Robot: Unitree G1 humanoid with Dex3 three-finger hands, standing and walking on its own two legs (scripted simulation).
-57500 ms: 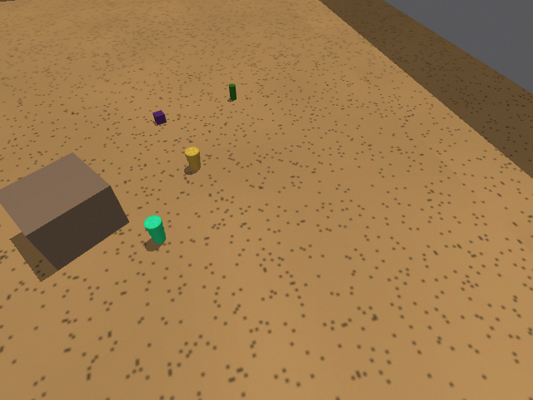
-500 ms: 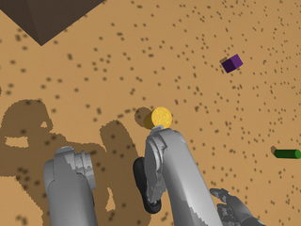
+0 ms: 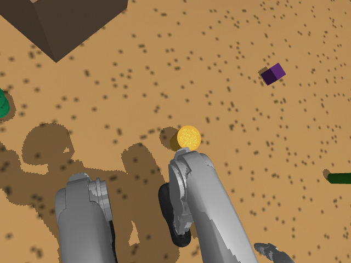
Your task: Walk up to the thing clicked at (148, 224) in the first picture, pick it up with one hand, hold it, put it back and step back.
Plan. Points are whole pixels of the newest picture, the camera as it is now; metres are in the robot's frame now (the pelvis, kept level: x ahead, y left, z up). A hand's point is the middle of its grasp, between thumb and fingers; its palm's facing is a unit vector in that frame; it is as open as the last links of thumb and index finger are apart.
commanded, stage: lift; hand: left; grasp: from above
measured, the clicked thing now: out of the picture +0.51 +0.33 -0.19
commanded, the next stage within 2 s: hold in 1.60 s
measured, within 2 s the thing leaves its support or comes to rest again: neither
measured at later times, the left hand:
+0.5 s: hand out of the picture +0.44 +0.35 -0.01, palm faces -0.44 -0.12 -0.89, open 9.2 cm
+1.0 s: hand out of the picture +0.36 +0.31 +0.18, palm faces -0.46 -0.13 -0.88, open 9.2 cm
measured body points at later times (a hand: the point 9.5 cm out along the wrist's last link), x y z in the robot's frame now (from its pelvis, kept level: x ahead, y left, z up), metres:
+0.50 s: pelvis +0.01 +0.00 +0.09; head +0.21 +0.08 +0.48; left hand +0.46 +0.35 +0.04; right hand +0.11 -0.27 -0.02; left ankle +0.08 +0.11 -0.33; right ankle +0.12 -0.12 -0.33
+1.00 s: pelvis +0.03 +0.00 +0.26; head +0.13 +0.03 +0.70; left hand +0.38 +0.31 +0.23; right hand +0.15 -0.26 +0.14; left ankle +0.08 +0.11 -0.33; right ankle +0.12 -0.12 -0.33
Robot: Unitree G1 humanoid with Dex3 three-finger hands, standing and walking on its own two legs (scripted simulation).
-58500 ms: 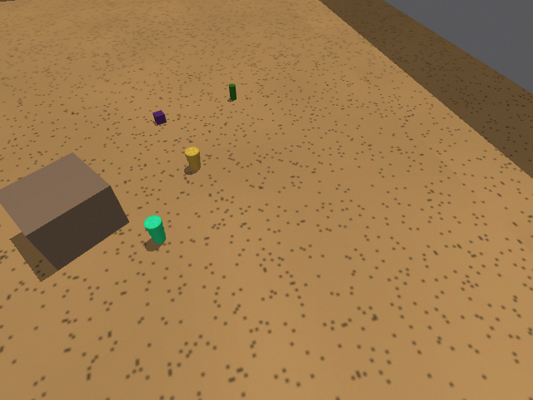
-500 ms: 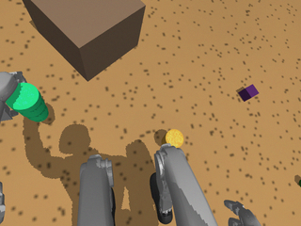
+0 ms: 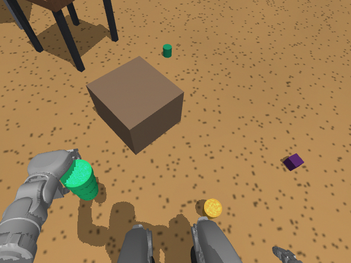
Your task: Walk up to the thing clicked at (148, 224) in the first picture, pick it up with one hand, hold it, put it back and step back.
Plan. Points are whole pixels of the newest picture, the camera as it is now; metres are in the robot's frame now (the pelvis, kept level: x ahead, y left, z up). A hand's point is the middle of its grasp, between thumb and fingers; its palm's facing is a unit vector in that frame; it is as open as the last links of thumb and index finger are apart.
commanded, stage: lift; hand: left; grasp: from above
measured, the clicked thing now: (83, 183) +0.37 +0.23 -0.14
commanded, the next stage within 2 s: hold in 0.60 s
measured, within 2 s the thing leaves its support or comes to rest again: neither
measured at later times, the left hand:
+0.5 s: hand (52, 160) +0.37 +0.25 +0.02, palm faces -0.43 -0.08 -0.90, open 9.2 cm
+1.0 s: hand (44, 143) +0.38 +0.24 +0.07, palm faces -0.45 -0.07 -0.89, open 9.2 cm
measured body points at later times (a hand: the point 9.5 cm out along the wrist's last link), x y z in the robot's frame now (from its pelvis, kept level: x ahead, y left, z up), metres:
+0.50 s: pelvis +0.03 +0.00 +0.09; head +0.09 +0.00 +0.54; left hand +0.39 +0.25 +0.07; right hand +0.11 -0.27 -0.03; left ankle +0.06 +0.10 -0.59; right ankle +0.08 -0.13 -0.59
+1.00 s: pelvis +0.07 +0.00 +0.13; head +0.10 +0.00 +0.57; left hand +0.40 +0.25 +0.12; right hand +0.17 -0.27 +0.01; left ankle +0.06 +0.10 -0.59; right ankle +0.08 -0.13 -0.59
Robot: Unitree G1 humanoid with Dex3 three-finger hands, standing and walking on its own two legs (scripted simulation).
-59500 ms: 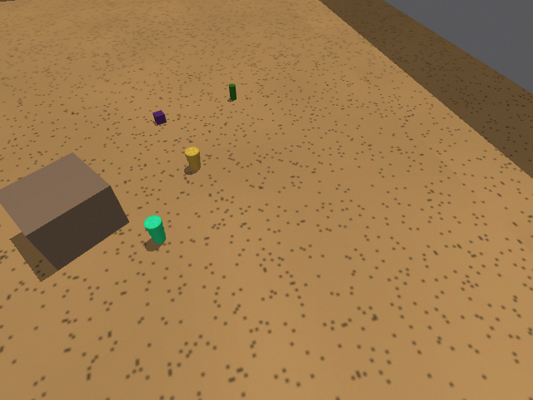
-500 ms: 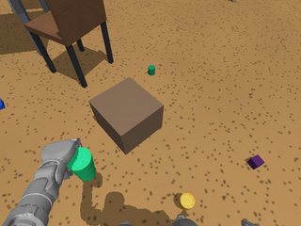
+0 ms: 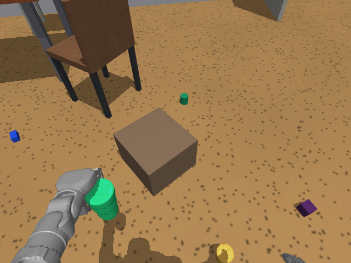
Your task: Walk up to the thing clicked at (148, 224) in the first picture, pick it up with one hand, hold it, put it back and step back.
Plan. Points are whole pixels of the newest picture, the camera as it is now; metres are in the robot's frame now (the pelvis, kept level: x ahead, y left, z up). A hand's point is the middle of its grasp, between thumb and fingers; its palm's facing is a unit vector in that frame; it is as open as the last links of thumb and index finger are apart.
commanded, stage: hold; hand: left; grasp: from above
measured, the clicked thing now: (104, 202) +0.33 +0.21 -0.12
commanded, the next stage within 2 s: crouch in 1.60 s
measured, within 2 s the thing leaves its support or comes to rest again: neither
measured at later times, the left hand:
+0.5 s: hand (85, 203) +0.29 +0.23 -0.03, palm faces -0.46 -0.06 -0.89, open 9.2 cm
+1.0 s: hand (86, 207) +0.28 +0.22 -0.02, palm faces -0.44 -0.07 -0.90, open 9.3 cm
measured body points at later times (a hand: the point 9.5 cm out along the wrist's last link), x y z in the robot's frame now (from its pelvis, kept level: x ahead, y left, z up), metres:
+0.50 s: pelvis -0.01 -0.01 +0.01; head +0.01 -0.02 +0.46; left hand +0.31 +0.23 +0.02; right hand +0.11 -0.27 -0.11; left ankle +0.00 +0.10 -0.72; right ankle +0.01 -0.13 -0.72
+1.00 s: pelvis -0.02 -0.01 +0.02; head -0.01 -0.03 +0.47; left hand +0.30 +0.22 +0.03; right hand +0.12 -0.27 -0.10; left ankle +0.00 +0.10 -0.72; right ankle +0.01 -0.13 -0.72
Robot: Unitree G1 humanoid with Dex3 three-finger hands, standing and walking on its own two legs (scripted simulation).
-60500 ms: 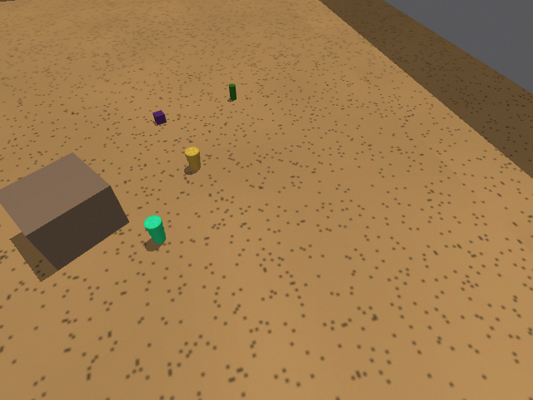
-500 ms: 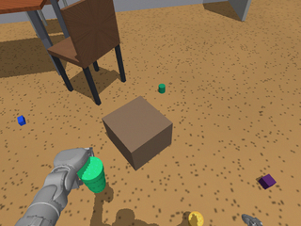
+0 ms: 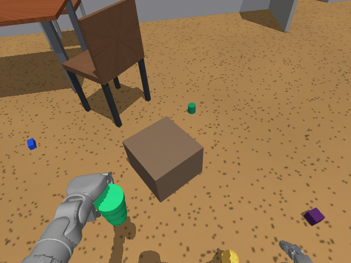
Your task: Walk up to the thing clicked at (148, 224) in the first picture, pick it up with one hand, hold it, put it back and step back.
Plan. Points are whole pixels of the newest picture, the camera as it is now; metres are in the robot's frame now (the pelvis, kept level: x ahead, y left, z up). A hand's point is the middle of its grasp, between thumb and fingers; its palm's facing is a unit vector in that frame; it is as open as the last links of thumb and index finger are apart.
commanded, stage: hold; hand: left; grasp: from above
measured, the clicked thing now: (113, 207) +0.31 +0.20 -0.10
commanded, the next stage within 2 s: crouch in 0.60 s
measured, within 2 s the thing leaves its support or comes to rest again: neither
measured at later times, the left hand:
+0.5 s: hand (92, 207) +0.28 +0.23 -0.03, palm faces -0.46 -0.07 -0.88, open 9.2 cm
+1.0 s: hand (94, 211) +0.29 +0.23 -0.06, palm faces -0.50 -0.05 -0.86, open 9.2 cm
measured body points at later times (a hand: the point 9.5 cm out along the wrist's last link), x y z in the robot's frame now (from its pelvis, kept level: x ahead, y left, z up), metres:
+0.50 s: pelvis +0.00 +0.00 +0.00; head +0.01 -0.02 +0.45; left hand +0.30 +0.23 +0.02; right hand +0.16 -0.25 -0.11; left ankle +0.01 +0.11 -0.73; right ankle +0.03 -0.12 -0.73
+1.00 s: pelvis +0.00 +0.00 +0.00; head +0.02 -0.01 +0.45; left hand +0.31 +0.23 -0.01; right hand +0.14 -0.26 -0.11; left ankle +0.01 +0.11 -0.73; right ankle +0.03 -0.12 -0.73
